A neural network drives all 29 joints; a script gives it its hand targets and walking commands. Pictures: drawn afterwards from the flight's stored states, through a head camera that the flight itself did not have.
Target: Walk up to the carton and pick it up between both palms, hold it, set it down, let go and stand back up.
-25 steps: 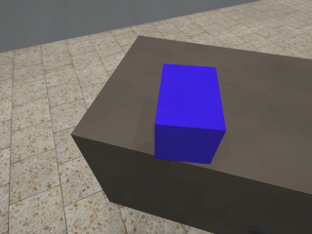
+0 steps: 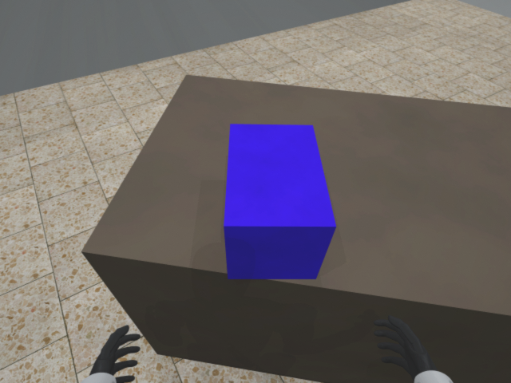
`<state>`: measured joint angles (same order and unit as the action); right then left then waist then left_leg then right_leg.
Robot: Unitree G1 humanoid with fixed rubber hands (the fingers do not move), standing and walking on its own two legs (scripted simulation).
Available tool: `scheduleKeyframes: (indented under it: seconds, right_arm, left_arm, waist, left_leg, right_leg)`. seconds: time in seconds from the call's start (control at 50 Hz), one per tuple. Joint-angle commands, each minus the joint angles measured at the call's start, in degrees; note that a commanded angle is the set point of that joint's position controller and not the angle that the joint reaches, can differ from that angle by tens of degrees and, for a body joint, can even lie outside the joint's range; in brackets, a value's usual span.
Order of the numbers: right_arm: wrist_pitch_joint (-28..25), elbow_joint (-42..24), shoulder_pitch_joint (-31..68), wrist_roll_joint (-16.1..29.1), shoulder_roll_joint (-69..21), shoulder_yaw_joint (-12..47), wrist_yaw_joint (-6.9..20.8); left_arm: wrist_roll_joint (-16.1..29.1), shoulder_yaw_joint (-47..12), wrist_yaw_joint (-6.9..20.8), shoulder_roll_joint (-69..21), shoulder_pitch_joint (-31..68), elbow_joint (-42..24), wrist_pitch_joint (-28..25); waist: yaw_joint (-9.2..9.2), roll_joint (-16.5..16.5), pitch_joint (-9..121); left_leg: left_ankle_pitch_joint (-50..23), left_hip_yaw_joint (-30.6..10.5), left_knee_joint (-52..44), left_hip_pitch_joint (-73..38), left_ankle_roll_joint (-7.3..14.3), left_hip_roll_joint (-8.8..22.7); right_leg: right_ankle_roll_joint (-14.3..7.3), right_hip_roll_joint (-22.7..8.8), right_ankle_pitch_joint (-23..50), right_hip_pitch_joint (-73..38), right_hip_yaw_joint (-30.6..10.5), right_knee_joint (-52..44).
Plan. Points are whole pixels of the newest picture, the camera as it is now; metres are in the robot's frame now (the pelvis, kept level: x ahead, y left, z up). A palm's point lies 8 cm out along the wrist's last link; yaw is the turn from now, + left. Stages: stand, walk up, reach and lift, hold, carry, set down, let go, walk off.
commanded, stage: reach and lift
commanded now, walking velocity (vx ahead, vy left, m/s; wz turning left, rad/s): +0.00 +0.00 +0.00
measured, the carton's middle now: (271, 199) +0.43 +0.00 +0.02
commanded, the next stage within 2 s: none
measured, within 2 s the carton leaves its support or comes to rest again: neither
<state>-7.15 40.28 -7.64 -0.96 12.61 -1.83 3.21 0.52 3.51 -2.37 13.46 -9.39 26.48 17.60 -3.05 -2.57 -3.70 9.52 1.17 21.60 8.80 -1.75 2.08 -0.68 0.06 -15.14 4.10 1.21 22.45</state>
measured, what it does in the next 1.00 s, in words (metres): stands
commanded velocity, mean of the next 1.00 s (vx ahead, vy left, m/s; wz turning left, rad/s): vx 0.00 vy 0.00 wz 0.00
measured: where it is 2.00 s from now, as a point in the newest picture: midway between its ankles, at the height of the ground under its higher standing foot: outside the picture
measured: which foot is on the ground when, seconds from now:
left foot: down 0.00-1.00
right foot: down 0.00-1.00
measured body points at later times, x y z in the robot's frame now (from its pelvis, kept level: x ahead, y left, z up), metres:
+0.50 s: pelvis +0.02 +0.00 +0.01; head +0.02 +0.01 +0.46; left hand +0.18 +0.23 -0.04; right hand +0.21 -0.20 -0.04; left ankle +0.03 +0.14 -0.74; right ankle -0.03 -0.11 -0.74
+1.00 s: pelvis -0.01 +0.01 +0.00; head -0.01 +0.01 +0.45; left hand +0.19 +0.21 +0.02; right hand +0.20 -0.18 +0.02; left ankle +0.03 +0.14 -0.74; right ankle -0.03 -0.11 -0.74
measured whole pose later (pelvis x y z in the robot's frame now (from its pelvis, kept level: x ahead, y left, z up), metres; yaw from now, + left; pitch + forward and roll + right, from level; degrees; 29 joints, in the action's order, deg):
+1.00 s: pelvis -0.01 +0.01 +0.00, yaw -2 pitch -3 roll +0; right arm 0.3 0.2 -20.7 6.9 5.6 1.0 -3.9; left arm 9.7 -5.0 -6.3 11.2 -20.9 -5.0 9.4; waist -4.4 -1.3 -1.9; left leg 6.8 3.4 16.7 6.7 -1.3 2.2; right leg -0.3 0.1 -12.1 3.5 -1.0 18.7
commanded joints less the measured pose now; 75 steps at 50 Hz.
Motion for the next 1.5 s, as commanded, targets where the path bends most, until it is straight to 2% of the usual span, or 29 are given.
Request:
scheduleKeyframes:
  seconds: [0.0,0.12,0.22,0.36,0.62,0.74,0.84,0.94,1.1,1.22,1.36,1.48]
  right_arm:
    - [-2.8,-8.7,4.9,0.8,5.7,-1.1,-0.4]
    - [-6.7,-8.6,2.1,2.1,6.2,-0.5,-2.1]
    - [-8.5,-13.8,1.5,3.5,5.4,-0.1,-2.9]
    - [-7.5,-21.6,-2.7,5.3,3.9,0.8,-4.0]
    - [-1.7,-37.7,-11.7,6.7,-0.1,1.7,-5.7]
    - [1.6,-46.1,-10.9,6.6,-1.9,1.0,-6.3]
    - [3.5,-49.8,-10.0,7.3,-3.0,1.0,-6.7]
    - [4.8,-51.1,-7.3,7.9,-3.8,1.2,-7.2]
    - [5.9,-53.1,-4.8,9.5,-3.3,1.7,-8.5]
    - [8.9,-53.6,3.2,10.9,-2.1,1.6,-9.7]
    - [11.1,-55.1,8.5,13.8,0.5,2.6,-11.4]
    - [12.9,-53.8,14.5,15.7,2.0,3.7,-13.1]
  left_arm:
    - [0.2,1.8,-0.5,5.2,4.3,-10.8,-4.8]
    - [0.4,1.3,0.6,4.0,-0.9,-14.0,-9.5]
    - [1.0,0.4,0.8,3.5,-3.5,-17.1,-11.8]
    - [1.8,-0.5,0.6,2.5,-6.9,-22.0,-12.7]
    - [4.4,-2.9,-0.6,1.7,-10.9,-33.2,-13.1]
    - [6.8,-4.9,-1.9,1.9,-10.6,-38.4,-12.6]
    - [8.3,-6.0,-3.0,1.5,-8.8,-41.6,-11.9]
    - [9.3,-6.8,-4.2,0.6,-3.9,-43.6,-11.1]
    - [8.3,-6.8,-5.2,-1.8,-1.2,-46.3,-8.7]
    - [7.2,-5.0,-5.4,-3.0,5.7,-48.0,-2.5]
    - [7.4,-2.4,-4.6,-2.8,9.8,-52.1,2.2]
    - [7.2,0.7,-2.4,-3.0,14.3,-52.3,5.9]
  waist:
    - [0.03,3.0,8.1]
    - [1.10,1.8,10.2]
    - [-0.13,1.7,10.2]
    - [-0.70,1.8,9.0]
    - [-0.37,2.3,4.7]
    - [-1.35,2.7,3.9]
    - [-1.41,2.7,4.1]
    - [-0.69,2.4,4.3]
    - [-0.73,2.6,5.6]
    - [-1.51,3.1,5.6]
    - [-1.40,2.9,12.3]
    - [-0.46,1.6,13.6]
  left_leg:
    - [-11.7,2.9,-1.2,-12.2,0.5,-3.4]
    - [-21.1,1.6,-0.5,-16.9,0.0,-3.6]
    - [-23.9,1.6,-1.2,-17.1,-0.2,-3.4]
    - [-24.6,1.8,-2.1,-17.9,-0.4,-3.2]
    - [-18.9,2.6,-3.9,-17.2,-0.3,-2.5]
    - [-12.5,2.9,-4.8,-13.3,0.1,-1.8]
    - [-8.1,2.6,-5.1,-12.3,0.4,-1.5]
    - [-2.8,2.2,-5.7,-12.3,0.9,-1.0]
    - [-8.5,1.1,-5.0,-15.3,0.6,-0.9]
    - [-7.5,1.4,-5.6,-16.0,0.8,-0.7]
    - [-18.4,1.8,-2.4,-20.8,0.2,-1.5]
    - [-20.0,2.0,-2.3,-21.4,0.1,-2.3]
  right_leg:
    - [1.6,1.5,7.5,8.9,1.8,-7.5]
    - [2.4,1.9,16.8,7.2,1.8,-8.4]
    - [1.8,2.1,16.6,6.9,1.7,-9.7]
    - [1.4,1.9,16.4,7.0,0.9,-10.9]
    - [0.8,0.7,10.4,9.2,-0.9,-12.5]
    - [0.3,0.3,3.6,10.1,-1.3,-12.1]
    - [0.2,0.1,0.4,11.2,-1.6,-11.5]
    - [0.4,-0.3,-2.1,12.7,-2.1,-10.8]
    - [0.5,0.8,1.6,12.3,-2.2,-10.3]
    - [0.8,1.4,1.7,12.1,-1.9,-10.1]
    - [1.8,2.2,12.8,10.1,-2.3,-8.7]
    - [3.4,2.0,20.5,7.5,-2.3,-8.1]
